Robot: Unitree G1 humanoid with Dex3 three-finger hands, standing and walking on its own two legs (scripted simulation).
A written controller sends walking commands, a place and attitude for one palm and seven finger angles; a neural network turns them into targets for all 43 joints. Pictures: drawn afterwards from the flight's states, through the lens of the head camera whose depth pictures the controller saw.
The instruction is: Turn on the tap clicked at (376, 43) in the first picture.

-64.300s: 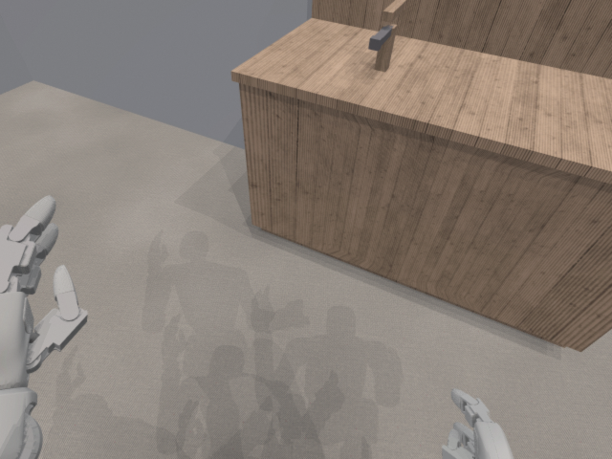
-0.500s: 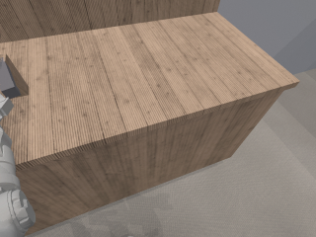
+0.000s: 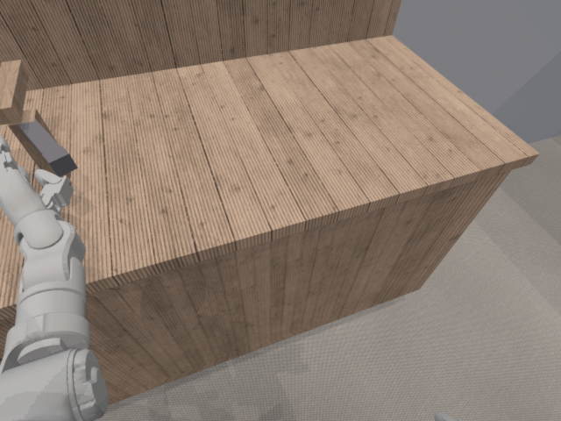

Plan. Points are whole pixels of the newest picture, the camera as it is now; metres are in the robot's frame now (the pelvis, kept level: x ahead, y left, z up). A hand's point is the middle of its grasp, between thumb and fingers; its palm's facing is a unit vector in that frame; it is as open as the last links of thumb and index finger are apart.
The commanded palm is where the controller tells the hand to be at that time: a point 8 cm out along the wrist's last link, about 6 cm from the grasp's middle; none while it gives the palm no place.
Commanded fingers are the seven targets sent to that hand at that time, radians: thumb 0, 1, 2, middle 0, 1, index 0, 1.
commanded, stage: push the lever round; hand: left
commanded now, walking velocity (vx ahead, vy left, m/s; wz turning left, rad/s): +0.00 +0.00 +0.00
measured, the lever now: (60, 161) +0.44 +0.34 +0.13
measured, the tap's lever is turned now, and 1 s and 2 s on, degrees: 25 52 81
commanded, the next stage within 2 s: none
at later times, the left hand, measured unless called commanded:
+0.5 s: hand (99, 166) +0.44 +0.29 +0.12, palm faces +0.79 -0.61 -0.09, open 7.6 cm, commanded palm +0.39 +0.31 +0.12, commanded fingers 0.00 0.90 0.90 -0.15 -0.15 -0.15 -0.15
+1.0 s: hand (112, 156) +0.46 +0.28 +0.12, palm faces +0.84 -0.54 -0.08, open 7.6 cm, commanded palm +0.41 +0.29 +0.12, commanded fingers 0.00 0.90 0.90 -0.15 -0.15 -0.15 -0.15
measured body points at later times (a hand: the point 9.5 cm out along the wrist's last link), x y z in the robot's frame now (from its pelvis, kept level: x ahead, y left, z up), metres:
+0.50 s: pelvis -0.01 -0.03 +0.00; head +0.04 -0.02 +0.44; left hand +0.39 +0.32 +0.12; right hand +0.04 -0.29 -0.13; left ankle +0.01 +0.09 -0.72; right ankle -0.01 -0.09 -0.72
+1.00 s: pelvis +0.00 -0.02 -0.01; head +0.04 -0.02 +0.44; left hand +0.41 +0.30 +0.12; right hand +0.03 -0.29 -0.13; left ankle +0.01 +0.09 -0.72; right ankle -0.01 -0.09 -0.72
